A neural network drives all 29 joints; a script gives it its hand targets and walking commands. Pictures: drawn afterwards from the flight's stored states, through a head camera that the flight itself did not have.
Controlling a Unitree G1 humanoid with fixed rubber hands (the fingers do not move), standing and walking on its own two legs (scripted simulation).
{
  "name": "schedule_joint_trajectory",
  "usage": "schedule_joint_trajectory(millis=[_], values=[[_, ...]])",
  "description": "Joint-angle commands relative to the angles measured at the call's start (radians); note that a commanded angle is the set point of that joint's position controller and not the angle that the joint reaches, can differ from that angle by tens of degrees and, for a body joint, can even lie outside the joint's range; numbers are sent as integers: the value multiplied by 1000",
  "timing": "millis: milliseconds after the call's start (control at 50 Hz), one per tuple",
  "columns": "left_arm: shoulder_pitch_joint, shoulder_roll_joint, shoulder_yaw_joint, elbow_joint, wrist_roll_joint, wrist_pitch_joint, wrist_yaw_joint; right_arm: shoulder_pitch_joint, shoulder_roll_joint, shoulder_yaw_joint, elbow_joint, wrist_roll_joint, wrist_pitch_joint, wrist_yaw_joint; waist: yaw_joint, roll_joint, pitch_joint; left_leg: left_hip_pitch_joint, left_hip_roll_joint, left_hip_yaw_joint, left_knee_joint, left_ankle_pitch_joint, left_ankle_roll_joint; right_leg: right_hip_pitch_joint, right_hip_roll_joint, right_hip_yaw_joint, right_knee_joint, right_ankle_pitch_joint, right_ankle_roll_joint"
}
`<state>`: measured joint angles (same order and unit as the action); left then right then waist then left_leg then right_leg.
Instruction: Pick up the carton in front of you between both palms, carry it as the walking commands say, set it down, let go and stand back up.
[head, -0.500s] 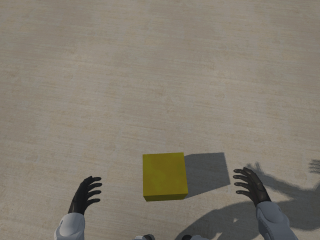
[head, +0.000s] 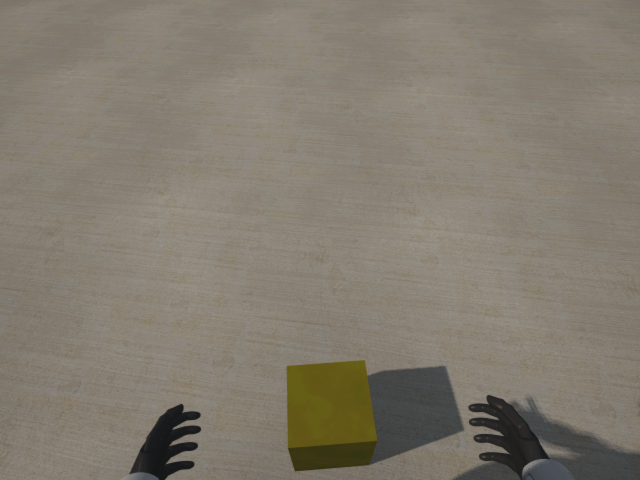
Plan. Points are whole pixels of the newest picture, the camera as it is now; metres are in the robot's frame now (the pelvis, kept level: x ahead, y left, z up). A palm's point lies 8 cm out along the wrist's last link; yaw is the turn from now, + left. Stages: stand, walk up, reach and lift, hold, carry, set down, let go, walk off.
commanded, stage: let go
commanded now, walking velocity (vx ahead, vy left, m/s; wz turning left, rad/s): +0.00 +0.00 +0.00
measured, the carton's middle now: (329, 417) +0.40 +0.00 -0.65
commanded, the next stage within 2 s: stand in 0.08 s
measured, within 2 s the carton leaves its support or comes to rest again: neither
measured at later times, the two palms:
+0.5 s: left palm out of the picture +0.15 +0.29 -0.10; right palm (562, 454) +0.17 -0.28 -0.08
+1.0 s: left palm out of the picture +0.13 +0.30 -0.09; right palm out of the picture +0.13 -0.29 -0.08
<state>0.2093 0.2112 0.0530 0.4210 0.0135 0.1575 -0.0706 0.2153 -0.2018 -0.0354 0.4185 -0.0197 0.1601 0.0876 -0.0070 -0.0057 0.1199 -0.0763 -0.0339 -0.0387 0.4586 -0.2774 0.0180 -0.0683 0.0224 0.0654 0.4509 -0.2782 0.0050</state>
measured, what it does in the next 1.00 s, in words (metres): stands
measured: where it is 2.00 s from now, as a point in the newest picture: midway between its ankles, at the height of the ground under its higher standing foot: outside the picture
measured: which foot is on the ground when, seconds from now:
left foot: down 0.00-1.00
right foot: down 0.00-1.00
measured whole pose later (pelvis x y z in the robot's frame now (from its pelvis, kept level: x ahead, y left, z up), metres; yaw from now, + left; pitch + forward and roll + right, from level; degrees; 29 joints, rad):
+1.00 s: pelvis +0.01 +0.01 +0.00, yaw +0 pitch -2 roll +0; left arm 0.16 0.35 0.03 0.86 0.03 0.01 0.02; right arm 0.16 -0.35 -0.03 0.85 -0.03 0.00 -0.03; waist 0.00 -0.01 0.00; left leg -0.12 -0.03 -0.02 0.44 -0.28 0.03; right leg -0.12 0.01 0.06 0.42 -0.27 0.01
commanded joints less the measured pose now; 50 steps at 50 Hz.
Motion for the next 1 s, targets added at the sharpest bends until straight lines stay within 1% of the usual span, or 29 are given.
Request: schedule_joint_trajectory(millis=[0,40,60,100,140,160,200,240,280,300,320,340,360,400,420,460,540,580,620,660,680,720,740,760,780,840,860,900,980], values=[[-44,101,48,-130,8,-19,-2,-35,-112,-63,-81,-4,-18,-9,7,15,-47,17,-6,39,-77,167,-33,-36,21,-60,-63,181,25],[-73,152,61,-185,40,47,35,39,-111,-56,-38,9,-51,-46,-12,37,-135,16,-32,44,-33,143,-39,21,5,-42,-34,256,4],[-61,234,57,17,18,-33,80,-47,-216,-51,62,-11,-83,-88,37,-35,-81,-147,61,-3,-16,118,-50,-129,-50,-17,-11,114,16],[-26,222,43,62,24,-87,88,-30,-218,-53,93,-25,-109,-103,18,31,-83,-135,52,-17,-19,-8,-39,-169,-57,30,-51,-29,6],[-34,218,39,74,27,-112,92,-41,-193,-51,110,-29,-124,-104,16,-15,-65,-149,68,-56,-26,-77,-18,-192,-60,31,-56,-112,-6],[-43,206,34,80,29,-122,89,-56,-194,-50,114,-33,-137,-102,13,18,-95,-144,66,-61,-21,-47,-12,-186,-58,36,-51,-69,-4],[-40,198,33,120,34,-143,86,-73,-204,-44,145,-20,-152,-104,20,-24,-121,-132,77,-55,-4,94,-11,-158,-71,44,-41,53,-7],[-40,215,34,144,23,-147,87,-63,-221,-49,160,-15,-150,-103,17,-10,-150,-109,80,-54,25,223,-15,-141,-71,37,-22,207,-3],[-52,224,29,174,18,-148,94,-74,-231,-47,182,-18,-157,-106,5,-15,-193,-85,88,-52,33,283,-14,-117,-80,34,-8,266,-2],[-40,235,33,187,24,-150,93,-50,-254,-52,199,-17,-156,-112,2,21,-183,-79,95,-58,16,302,-20,-97,-77,32,-4,280,-7],[-28,238,34,197,19,-150,95,-62,-252,-47,205,-18,-157,-113,15,-10,-204,-76,95,-54,40,353,-15,-90,-81,32,12,333,-11],[-23,240,26,203,16,-154,95,-58,-259,-52,214,-19,-157,-114,14,35,-204,-82,98,-47,28,373,-21,-78,-76,28,13,346,-10],[-28,251,24,217,21,-154,97,-51,-251,-46,221,-15,-159,-114,4,-16,-187,-72,97,-57,25,360,-14,-101,-80,24,7,335,-5],[-32,253,26,235,23,-153,100,-49,-266,-45,247,-13,-161,-116,12,-3,-194,-58,99,-58,16,371,-18,-89,-80,26,9,347,-11],[-21,245,22,245,22,-154,100,-51,-270,-46,254,-18,-161,-118,15,36,-212,-46,100,-58,16,393,-17,-81,-79,24,3,343,-7],[-36,264,20,268,26,-161,102,-61,-264,-41,258,-16,-159,-115,-2,26,-179,-62,102,-65,-1,358,-15,-87,-83,30,-11,348,-3],[-46,264,20,287,21,-158,102,-67,-282,-44,285,-11,-168,-117,11,6,-216,-16,105,-58,20,483,-15,-75,-83,17,10,439,-4],[-36,262,14,296,18,-165,101,-56,-286,-45,298,-9,-165,-122,4,56,-216,-6,114,-52,13,516,-17,-67,-88,24,12,450,-9],[-40,267,16,320,15,-166,103,-68,-277,-34,309,-7,-170,-122,3,7,-214,4,115,-52,7,515,-11,-58,-85,23,2,458,-6],[-47,267,15,318,19,-165,101,-55,-288,-37,320,-10,-172,-126,1,10,-245,9,119,-57,0,564,-14,-20,-90,16,21,506,-13],[-53,267,14,325,18,-163,104,-89,-291,-37,320,-16,-171,-123,13,34,-224,-6,107,-54,0,540,-16,-34,-86,19,-1,491,-5],[-53,294,16,346,16,-161,106,-71,-296,-38,332,-6,-168,-119,-3,-10,-219,5,117,-53,-23,453,-18,-41,-95,29,-18,430,-10],[-61,273,14,352,15,-158,105,-100,-300,-35,333,-12,-166,-122,9,25,-180,-38,112,-59,-36,398,-15,-51,-91,30,-32,371,-6],[-66,279,11,358,17,-159,101,-93,-289,-35,331,-11,-169,-123,3,8,-172,-41,119,-65,-52,366,-18,-42,-90,27,-39,332,-8],[-69,271,8,359,15,-161,103,-109,-298,-32,339,-12,-174,-121,14,35,-164,-53,123,-80,-58,366,-10,-44,-90,26,-37,318,-15],[-83,274,5,376,19,-165,99,-98,-304,-30,360,-13,-176,-121,3,30,-162,-46,113,-73,-72,341,-8,-34,-98,38,-53,309,-19],[-72,291,11,379,20,-167,102,-101,-309,-30,365,-13,-175,-121,16,-11,-159,-39,121,-75,-76,345,-7,-41,-102,44,-54,313,-22],[-82,295,12,387,15,-163,99,-89,-305,-30,370,-11,-179,-118,1,8,-145,-49,116,-80,-87,283,-7,-54,-99,47,-71,253,-14],[-87,295,7,411,12,-165,91,-103,-311,-20,396,-14,-183,-118,25,29,-100,-85,119,-88,-123,206,-5,-65,-100,53,-88,198,-19]])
